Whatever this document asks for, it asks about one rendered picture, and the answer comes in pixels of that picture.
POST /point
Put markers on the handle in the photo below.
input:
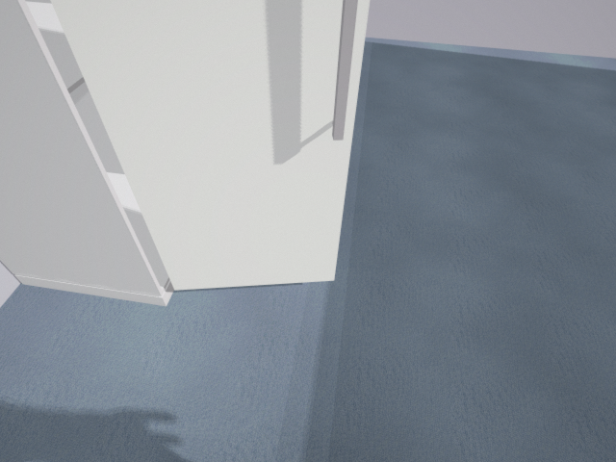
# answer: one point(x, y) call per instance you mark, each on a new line
point(349, 12)

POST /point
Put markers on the fridge door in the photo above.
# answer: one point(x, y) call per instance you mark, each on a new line
point(220, 113)

